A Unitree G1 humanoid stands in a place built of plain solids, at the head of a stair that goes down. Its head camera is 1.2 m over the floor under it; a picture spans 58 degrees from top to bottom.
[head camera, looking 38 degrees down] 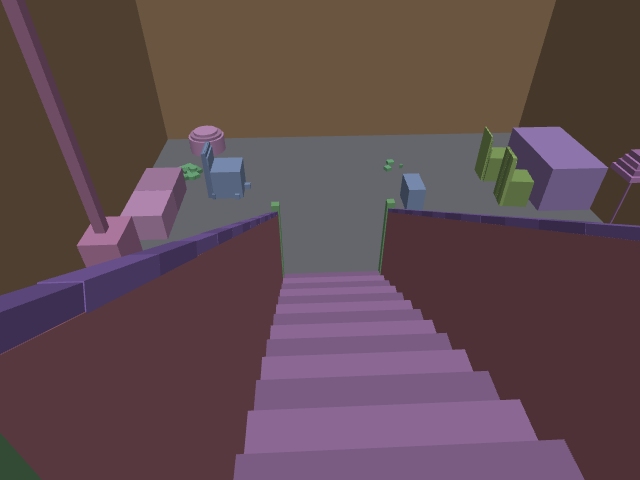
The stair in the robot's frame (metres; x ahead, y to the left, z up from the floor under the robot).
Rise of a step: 0.18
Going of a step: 0.27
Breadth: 1.20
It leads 3 degrees to the left of straight ahead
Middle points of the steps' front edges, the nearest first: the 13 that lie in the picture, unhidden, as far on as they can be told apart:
0.77 -0.30 -0.35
1.05 -0.29 -0.53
1.32 -0.27 -0.71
1.60 -0.26 -0.89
1.87 -0.25 -1.07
2.14 -0.24 -1.24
2.42 -0.22 -1.42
2.69 -0.21 -1.60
2.96 -0.20 -1.78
3.24 -0.19 -1.96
3.51 -0.17 -2.13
3.79 -0.16 -2.31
4.06 -0.15 -2.49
